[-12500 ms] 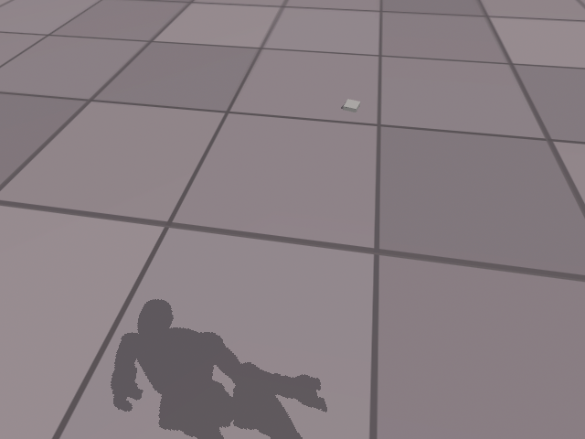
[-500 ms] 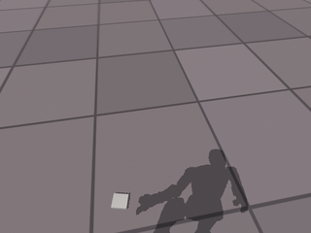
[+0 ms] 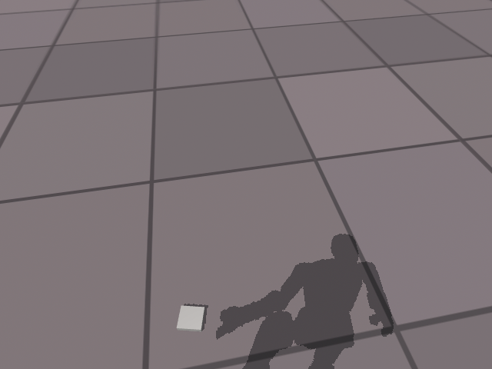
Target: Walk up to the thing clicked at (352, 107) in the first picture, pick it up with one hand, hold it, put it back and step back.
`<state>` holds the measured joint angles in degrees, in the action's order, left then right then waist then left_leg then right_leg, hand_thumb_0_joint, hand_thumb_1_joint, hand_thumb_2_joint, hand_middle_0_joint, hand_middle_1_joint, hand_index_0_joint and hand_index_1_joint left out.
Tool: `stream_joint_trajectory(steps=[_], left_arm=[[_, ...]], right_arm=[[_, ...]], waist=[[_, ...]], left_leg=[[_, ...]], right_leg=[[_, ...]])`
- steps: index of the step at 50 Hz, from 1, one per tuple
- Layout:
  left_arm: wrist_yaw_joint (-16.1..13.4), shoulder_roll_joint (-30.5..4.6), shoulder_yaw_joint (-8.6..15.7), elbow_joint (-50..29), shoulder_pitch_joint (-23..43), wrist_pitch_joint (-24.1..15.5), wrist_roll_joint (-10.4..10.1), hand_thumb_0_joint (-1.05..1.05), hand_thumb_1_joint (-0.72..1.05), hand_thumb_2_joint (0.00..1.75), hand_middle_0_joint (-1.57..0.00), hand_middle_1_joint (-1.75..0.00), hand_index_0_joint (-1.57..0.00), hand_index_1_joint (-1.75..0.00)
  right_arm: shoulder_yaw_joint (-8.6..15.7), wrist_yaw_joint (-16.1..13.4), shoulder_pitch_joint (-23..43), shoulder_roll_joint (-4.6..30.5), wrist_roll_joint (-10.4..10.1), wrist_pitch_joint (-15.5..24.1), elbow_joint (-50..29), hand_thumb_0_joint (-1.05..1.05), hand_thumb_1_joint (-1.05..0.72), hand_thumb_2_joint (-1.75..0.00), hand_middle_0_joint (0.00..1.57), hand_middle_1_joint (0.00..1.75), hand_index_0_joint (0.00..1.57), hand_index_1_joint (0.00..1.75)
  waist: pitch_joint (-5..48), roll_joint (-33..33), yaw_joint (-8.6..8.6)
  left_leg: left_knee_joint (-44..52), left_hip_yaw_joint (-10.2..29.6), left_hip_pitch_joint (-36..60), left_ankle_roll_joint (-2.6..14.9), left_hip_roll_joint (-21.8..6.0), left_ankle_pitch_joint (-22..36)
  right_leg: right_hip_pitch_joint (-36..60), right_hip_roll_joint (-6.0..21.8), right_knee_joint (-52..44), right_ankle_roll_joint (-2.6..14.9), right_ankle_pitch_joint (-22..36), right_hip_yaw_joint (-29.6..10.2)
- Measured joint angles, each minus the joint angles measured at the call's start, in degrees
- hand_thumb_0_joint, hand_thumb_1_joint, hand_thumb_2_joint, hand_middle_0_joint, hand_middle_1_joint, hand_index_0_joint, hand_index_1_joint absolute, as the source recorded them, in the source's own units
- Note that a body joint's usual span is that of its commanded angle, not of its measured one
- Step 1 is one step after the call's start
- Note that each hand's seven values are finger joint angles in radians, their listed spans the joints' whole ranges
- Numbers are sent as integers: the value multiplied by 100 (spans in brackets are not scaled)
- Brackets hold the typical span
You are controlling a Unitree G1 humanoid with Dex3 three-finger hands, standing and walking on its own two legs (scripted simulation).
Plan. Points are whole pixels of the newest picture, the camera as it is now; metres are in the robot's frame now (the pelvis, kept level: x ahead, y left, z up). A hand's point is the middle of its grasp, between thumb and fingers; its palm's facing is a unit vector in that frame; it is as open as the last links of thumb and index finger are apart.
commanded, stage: stand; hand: left
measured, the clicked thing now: (191, 318) +0.45 +0.24 -0.77
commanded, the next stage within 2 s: rise first in 1.78 s
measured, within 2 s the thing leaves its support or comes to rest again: neither
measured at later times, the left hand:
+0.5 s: hand out of the picture +0.07 +0.25 -0.16, palm faces -0.02 -0.94 -0.35, open 7.3 cm
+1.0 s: hand out of the picture +0.06 +0.25 -0.16, palm faces -0.03 -0.94 -0.34, open 7.3 cm
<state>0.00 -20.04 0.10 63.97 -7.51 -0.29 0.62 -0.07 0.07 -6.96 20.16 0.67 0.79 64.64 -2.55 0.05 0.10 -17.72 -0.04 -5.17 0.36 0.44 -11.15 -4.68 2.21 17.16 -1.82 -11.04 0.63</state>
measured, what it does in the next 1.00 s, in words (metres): stands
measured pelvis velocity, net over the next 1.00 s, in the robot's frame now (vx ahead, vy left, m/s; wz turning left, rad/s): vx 0.00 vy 0.00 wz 0.00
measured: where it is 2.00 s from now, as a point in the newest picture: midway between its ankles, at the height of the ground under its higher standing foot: outside the picture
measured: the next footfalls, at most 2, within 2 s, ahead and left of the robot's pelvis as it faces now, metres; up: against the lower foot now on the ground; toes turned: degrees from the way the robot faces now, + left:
none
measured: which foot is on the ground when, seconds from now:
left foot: down 0.00-1.00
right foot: down 0.00-1.00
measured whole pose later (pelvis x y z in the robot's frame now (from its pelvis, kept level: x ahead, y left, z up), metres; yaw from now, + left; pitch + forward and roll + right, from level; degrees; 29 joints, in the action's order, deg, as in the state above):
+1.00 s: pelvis +0.00 +0.00 +0.00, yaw +0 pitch -2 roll +0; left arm 0.0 -20.0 0.1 64.0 -7.7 -0.3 0.6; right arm 0.0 0.1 -7.3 20.1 0.7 0.7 64.5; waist -2.7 0.0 0.0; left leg -17.8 -0.1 -5.1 0.2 0.2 -11.1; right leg -4.5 2.0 17.1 -1.7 -10.8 0.6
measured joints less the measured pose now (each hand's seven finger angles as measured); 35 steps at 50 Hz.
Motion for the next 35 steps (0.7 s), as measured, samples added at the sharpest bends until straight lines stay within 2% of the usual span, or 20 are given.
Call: stream_joint_trajectory(steps=[35], left_arm=[[-7,9,5,-7,-3,-2,4,0,91,90,-21,-30,-20,-30]], right_arm=[[20,0,-7,3,0,-18,-20,0,-90,-90,21,30,20,30]], waist=[[-7,-3,-14]], left_leg=[[-2,1,12,-17,-25,4]], right_leg=[[17,-24,-13,17,14,1]])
